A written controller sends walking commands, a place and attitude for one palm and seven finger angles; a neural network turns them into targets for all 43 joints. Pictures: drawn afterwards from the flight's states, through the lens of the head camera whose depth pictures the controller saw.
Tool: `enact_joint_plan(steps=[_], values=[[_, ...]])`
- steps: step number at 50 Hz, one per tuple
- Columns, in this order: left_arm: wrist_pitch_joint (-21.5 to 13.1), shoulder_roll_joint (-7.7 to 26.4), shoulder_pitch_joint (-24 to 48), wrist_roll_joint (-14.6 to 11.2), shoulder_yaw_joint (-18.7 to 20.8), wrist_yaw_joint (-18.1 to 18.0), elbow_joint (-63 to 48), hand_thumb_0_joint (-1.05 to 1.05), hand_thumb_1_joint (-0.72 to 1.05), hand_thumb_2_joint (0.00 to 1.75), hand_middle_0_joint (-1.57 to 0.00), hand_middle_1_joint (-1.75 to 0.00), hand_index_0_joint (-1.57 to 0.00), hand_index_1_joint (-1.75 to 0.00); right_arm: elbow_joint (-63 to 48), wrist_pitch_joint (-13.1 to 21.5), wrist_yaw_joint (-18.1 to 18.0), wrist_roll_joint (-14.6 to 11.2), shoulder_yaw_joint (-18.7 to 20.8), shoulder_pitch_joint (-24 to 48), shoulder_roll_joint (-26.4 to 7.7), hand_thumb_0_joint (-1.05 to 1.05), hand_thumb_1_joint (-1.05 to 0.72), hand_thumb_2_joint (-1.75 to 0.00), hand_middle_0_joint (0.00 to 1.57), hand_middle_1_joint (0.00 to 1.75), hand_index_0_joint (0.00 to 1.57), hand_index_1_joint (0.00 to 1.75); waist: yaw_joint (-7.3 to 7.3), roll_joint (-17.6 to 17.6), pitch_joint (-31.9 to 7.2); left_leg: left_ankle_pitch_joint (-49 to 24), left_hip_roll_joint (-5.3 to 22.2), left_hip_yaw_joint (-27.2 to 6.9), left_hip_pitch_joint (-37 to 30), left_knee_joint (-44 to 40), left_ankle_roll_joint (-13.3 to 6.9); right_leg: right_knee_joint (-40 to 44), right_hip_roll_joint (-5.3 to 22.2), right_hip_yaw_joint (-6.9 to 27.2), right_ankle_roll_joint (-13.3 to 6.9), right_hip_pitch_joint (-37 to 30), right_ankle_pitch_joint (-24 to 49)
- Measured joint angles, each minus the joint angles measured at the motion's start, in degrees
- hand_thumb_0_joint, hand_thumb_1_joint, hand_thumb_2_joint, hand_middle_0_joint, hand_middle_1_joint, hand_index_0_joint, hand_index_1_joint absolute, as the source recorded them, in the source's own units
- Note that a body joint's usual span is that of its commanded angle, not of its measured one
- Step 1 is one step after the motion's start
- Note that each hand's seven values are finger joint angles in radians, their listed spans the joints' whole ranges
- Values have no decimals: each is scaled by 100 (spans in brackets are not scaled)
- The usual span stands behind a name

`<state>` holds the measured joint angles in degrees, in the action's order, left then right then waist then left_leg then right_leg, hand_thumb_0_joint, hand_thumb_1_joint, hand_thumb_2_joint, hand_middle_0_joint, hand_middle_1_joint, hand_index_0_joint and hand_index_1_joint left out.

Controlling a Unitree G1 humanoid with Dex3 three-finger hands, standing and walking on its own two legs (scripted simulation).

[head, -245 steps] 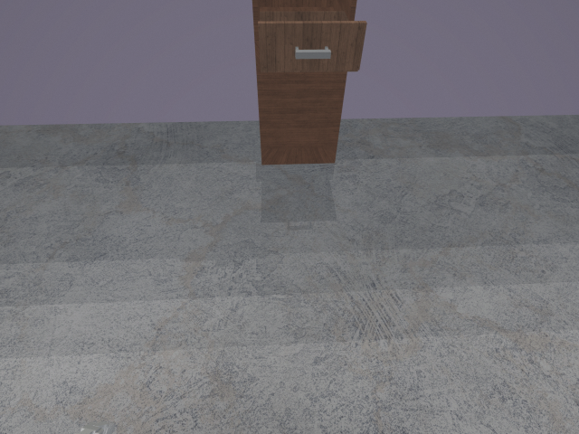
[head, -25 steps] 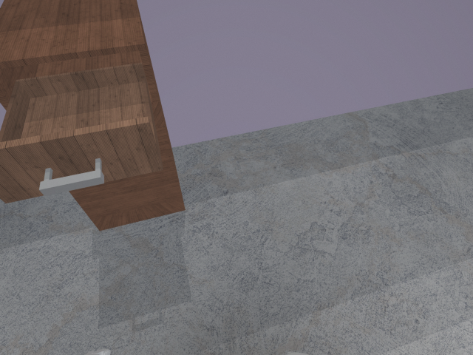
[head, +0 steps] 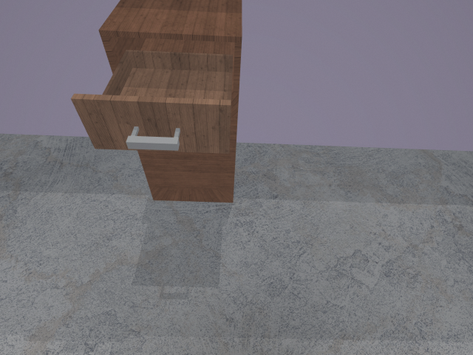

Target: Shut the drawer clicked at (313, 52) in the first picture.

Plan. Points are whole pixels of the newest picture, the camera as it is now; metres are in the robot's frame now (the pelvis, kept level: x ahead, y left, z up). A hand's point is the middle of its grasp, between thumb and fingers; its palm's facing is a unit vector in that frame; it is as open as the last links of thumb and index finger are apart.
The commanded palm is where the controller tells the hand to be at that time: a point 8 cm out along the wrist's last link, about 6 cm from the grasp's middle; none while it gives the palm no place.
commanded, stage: take the last steps up to it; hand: left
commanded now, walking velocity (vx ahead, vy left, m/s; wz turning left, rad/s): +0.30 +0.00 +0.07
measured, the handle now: (155, 137) +0.57 +0.26 -0.01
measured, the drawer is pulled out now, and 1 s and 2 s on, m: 0.30 0.30 0.30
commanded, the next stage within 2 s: come to a stop and stand still in 1.02 s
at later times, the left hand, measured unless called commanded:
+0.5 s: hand out of the picture +0.11 +0.16 -0.15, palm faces +0.06 -0.97 -0.22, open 7.4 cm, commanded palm none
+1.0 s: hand out of the picture +0.10 +0.17 -0.18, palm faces +0.14 -0.98 -0.13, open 7.4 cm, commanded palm none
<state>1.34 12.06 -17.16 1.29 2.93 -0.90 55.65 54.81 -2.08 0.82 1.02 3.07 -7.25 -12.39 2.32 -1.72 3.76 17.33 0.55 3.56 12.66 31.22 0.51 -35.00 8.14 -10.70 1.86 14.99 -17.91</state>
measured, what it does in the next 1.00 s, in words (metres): walks ahead: right foot, then left foot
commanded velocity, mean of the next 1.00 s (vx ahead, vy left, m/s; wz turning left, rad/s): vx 0.27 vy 0.00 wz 0.03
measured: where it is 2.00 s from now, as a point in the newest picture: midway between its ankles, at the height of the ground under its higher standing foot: outside the picture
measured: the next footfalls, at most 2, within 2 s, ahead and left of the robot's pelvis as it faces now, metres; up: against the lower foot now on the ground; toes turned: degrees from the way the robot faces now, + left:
right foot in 0.44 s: +0.12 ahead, -0.12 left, +0.00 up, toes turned -5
left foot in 0.92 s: +0.29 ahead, +0.13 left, +0.00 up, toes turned +10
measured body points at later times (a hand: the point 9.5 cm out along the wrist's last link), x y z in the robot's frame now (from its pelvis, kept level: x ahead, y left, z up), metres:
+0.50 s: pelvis +0.06 -0.03 +0.00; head +0.06 -0.05 +0.45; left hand +0.11 +0.21 -0.13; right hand -0.01 -0.25 -0.17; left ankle +0.00 +0.10 -0.70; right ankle +0.09 -0.12 -0.73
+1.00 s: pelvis +0.20 +0.02 +0.00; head +0.22 +0.04 +0.45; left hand +0.10 +0.22 -0.16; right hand +0.32 -0.19 -0.14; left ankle +0.25 +0.13 -0.73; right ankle +0.11 -0.10 -0.67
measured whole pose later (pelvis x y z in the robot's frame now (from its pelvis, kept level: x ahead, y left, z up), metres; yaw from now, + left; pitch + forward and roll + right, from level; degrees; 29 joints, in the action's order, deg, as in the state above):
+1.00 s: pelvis +0.20 +0.02 +0.00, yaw +1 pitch -1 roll +0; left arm -0.8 7.4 -24.7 1.3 2.5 -0.6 66.9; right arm 57.3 3.8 0.1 1.7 2.2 -6.9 -7.7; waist 3.4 -2.0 3.4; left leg 13.7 3.0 8.7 18.4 33.9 -2.4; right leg -56.1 3.5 -4.1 -0.5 15.0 -28.9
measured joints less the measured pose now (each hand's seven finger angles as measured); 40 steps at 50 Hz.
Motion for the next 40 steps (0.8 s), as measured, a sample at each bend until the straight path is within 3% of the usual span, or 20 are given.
enact_joint_plan(steps=[3,6,9,15,20,22,25,27,29,34,40], values=[[160,130,-53,24,44,8,226,0,90,90,-20,-30,-20,-30,-1,129,-27,53,-94,-57,144,0,-91,-90,20,30,20,29,49,-125,-42,52,-25,67,-64,54,-214,-1209,-151,424,32,421,-965],[160,173,-44,42,56,97,397,0,91,90,-20,-30,-20,-30,50,244,-101,55,-150,-278,258,0,-91,-90,20,30,20,29,-14,-90,-125,-121,-33,27,-315,-361,-248,-2138,-276,620,5,796,-657],[81,144,-34,46,26,148,436,0,91,90,-20,-30,-20,-30,193,323,-159,29,-131,-547,314,0,-91,-90,21,30,20,30,-51,-39,-215,-329,-84,6,-543,-794,-282,-2260,-276,686,21,978,-285],[37,-30,120,43,-15,185,434,0,91,90,-20,-30,-20,-30,535,364,-158,47,-76,-1097,274,0,-92,-90,21,30,20,30,-206,67,-289,-427,-185,-13,-795,-1171,-281,-1342,-246,701,26,900,-98],[-58,-191,311,35,-18,212,358,0,91,90,-20,-30,-20,-30,834,311,-141,75,-37,-1472,248,0,-91,-90,21,30,20,30,-363,209,-272,-149,-145,-18,-818,-927,-158,-236,-378,615,-56,442,-53],[-200,-220,350,48,-18,202,302,0,91,90,-20,-30,-20,-30,930,298,-137,51,-36,-1626,256,0,-91,-90,20,30,20,30,-377,251,-267,224,-84,-45,-624,-359,-124,367,-468,574,-164,121,249],[-386,-365,359,11,-39,142,289,0,91,90,-20,-30,-20,-30,1082,178,-86,44,-20,-1618,227,0,-91,-90,20,30,20,29,-320,432,-206,855,61,-162,139,1509,-235,279,-627,401,-425,4,296],[-420,-393,224,-8,-3,51,324,0,92,90,-20,-30,-20,-30,1092,137,-43,62,21,-1533,226,1,-91,-90,20,30,20,29,-283,415,-256,601,132,-128,670,2424,-235,569,-675,365,-476,-223,307],[-434,-407,54,-6,-10,16,417,0,93,90,-20,-30,-20,-30,1013,148,-21,82,59,-1411,215,1,-91,-90,20,30,20,29,-287,389,-314,199,255,-66,1092,2790,-167,945,-706,345,-463,-466,422],[-470,-507,-333,6,-80,27,697,0,92,90,-20,-30,-20,-30,738,210,16,78,116,-1009,219,0,-91,-90,20,30,20,29,-280,346,-352,-448,526,1,1669,2467,19,1591,-756,295,-457,-943,542],[-501,-625,-679,29,-123,49,930,0,91,90,-20,-30,-20,-30,550,248,65,55,95,-445,252,0,-91,-90,20,30,20,29,-42,279,-255,-589,569,88,1624,1345,54,1740,-735,278,-324,-1296,323]])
